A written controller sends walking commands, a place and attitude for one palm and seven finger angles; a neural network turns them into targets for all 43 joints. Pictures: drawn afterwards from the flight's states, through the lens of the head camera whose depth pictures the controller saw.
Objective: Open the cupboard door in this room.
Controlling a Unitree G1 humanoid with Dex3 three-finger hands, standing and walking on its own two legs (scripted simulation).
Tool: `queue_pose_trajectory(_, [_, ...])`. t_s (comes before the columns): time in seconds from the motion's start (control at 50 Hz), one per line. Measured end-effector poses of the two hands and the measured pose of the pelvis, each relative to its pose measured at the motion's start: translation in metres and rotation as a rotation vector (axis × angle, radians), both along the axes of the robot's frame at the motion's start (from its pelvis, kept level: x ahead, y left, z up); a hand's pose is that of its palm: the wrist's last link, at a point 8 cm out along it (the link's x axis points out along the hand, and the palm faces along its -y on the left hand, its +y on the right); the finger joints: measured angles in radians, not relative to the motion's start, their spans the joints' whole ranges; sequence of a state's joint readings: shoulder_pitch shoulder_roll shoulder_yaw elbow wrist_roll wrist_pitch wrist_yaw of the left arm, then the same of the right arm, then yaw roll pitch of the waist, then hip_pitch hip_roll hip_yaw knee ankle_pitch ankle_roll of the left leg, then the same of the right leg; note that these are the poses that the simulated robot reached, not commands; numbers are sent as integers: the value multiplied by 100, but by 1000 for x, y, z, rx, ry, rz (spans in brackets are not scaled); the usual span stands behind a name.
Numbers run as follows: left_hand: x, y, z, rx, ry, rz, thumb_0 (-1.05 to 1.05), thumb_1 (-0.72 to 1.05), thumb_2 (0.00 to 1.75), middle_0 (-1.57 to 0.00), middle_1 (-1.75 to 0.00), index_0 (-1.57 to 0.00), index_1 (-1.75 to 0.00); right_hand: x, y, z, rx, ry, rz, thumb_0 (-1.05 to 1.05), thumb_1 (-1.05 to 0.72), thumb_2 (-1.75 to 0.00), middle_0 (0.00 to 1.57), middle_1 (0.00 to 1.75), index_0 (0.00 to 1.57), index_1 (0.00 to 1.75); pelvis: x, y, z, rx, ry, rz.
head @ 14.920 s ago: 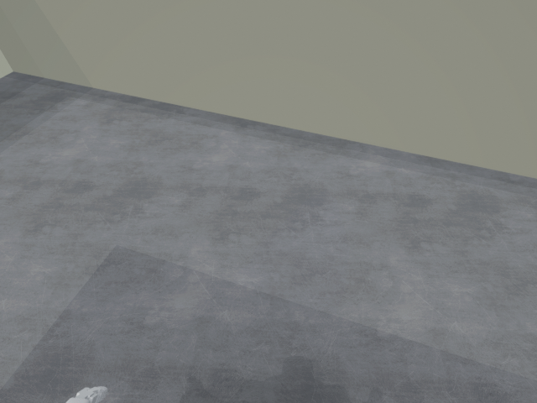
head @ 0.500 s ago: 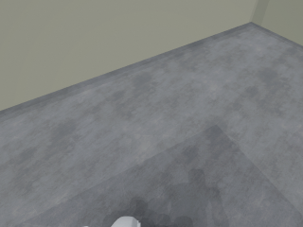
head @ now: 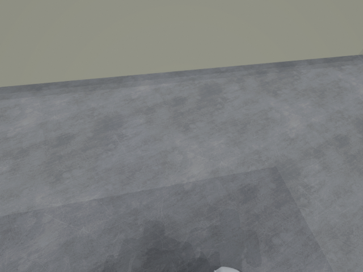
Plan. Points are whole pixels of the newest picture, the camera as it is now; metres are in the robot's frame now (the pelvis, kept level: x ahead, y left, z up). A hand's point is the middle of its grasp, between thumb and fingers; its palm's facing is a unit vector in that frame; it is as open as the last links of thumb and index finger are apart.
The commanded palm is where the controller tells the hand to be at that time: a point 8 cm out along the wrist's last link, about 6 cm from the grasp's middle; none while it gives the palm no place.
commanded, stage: turn or walk to find it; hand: left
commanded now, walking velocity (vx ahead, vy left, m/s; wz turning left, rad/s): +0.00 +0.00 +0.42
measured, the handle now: out of the picture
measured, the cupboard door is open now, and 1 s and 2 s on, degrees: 0 0 0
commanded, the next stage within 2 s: stand and wait in 1.90 s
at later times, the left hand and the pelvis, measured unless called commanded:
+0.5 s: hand out of the picture +0.00 +0.17 -0.17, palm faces +0.25 -0.94 -0.24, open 7.4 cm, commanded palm none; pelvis -0.02 -0.03 -0.01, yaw +14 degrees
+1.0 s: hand out of the picture -0.03 +0.19 -0.16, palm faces +0.43 -0.86 -0.28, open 7.4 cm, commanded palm none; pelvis -0.05 -0.04 -0.01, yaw +25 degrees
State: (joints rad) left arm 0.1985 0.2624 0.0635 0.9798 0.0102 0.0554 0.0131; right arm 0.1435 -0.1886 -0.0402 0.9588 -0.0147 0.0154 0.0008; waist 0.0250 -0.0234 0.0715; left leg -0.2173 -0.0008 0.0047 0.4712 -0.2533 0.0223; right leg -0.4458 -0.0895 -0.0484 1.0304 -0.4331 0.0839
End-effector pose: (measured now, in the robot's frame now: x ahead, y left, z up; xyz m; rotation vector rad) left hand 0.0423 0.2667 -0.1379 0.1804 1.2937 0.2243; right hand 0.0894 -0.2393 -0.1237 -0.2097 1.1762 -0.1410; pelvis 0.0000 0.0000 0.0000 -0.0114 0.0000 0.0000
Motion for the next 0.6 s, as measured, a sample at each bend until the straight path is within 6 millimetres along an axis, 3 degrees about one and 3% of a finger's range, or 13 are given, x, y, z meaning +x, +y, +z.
queue_pose_trajectory(0.14, [25, -24, 12, 22, -115, -7, 1, 91, 90, -20, -30, -20, -29, -13, -17, -17, 37, 38, 7, 0, -91, -90, 20, 30, 20, 30, -6, -19, -4, 13, 1, 57])
queue_pose_trajectory(0.22, [23, -43, 15, 44, -169, -1, 1, 91, 90, -20, -30, -20, -30, -20, -35, -33, 53, 67, 12, 1, -91, -90, 20, 30, 20, 30, -10, -33, -12, 22, -9, 100])
queue_pose_trajectory(0.32, [-4, -57, 21, 37, -151, 56, 1, 91, 90, -20, -30, -20, -30, -23, -47, -32, 46, 111, 48, 1, -91, -90, 20, 30, 20, 30, -14, -39, -6, 33, -21, 155])
queue_pose_trajectory(0.42, [-34, -59, 14, 16, -107, 116, 1, 91, 90, -20, -30, -20, -30, -23, -46, -25, 28, 144, 97, 1, -91, -90, 20, 30, 20, 30, -18, -38, -4, 37, -17, 205])
queue_pose_trajectory(0.6, [-110, -26, -21, -28, -12, 269, 1, 91, 90, -21, -30, -20, -30, 8, -2, -18, -32, 80, 240, 1, -91, -90, 20, 30, 20, 30, -33, -12, -18, 17, -9, 289])
